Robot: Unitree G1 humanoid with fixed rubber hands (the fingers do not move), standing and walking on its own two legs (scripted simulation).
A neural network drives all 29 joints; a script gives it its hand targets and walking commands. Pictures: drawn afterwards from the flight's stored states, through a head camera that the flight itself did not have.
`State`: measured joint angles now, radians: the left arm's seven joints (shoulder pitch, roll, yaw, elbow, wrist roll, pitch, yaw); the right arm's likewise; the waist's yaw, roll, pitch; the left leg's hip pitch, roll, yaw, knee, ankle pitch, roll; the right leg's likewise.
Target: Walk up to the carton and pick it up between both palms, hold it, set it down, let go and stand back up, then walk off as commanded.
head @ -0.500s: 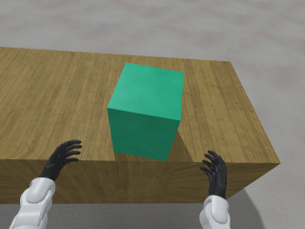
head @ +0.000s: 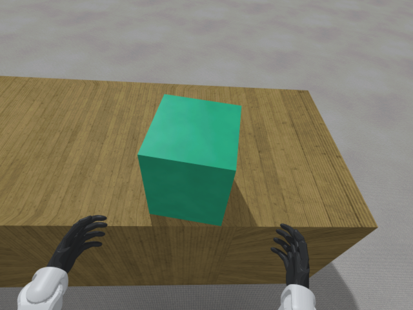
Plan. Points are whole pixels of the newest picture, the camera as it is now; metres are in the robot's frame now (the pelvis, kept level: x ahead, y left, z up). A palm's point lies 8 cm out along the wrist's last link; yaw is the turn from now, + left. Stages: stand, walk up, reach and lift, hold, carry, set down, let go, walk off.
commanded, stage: set down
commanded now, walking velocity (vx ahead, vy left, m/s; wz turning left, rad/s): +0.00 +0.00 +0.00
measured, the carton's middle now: (193, 162) +0.47 +0.05 -0.04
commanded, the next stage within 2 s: let go in 1.72 s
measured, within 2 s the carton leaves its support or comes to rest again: neither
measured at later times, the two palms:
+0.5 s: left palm (81, 263) +0.21 +0.25 -0.03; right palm (307, 273) +0.20 -0.19 -0.03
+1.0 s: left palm (89, 273) +0.19 +0.23 -0.05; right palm (315, 281) +0.19 -0.21 -0.05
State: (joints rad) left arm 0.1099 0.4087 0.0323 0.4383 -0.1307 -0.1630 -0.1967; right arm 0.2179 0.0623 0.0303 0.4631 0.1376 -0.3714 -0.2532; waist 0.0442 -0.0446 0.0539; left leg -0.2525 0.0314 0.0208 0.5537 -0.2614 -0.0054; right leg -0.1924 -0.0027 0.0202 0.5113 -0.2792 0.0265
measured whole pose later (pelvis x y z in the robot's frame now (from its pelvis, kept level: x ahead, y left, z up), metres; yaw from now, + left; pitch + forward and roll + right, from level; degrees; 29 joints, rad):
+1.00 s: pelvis +0.02 -0.02 +0.00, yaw +0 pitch -5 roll +1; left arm 0.15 0.29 0.03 0.49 -0.13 0.05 -0.11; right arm 0.22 -0.08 0.03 0.57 0.14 -0.24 -0.11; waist 0.04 -0.04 0.06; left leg -0.14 0.03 0.02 0.46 -0.24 -0.03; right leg -0.11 0.00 0.02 0.49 -0.30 0.01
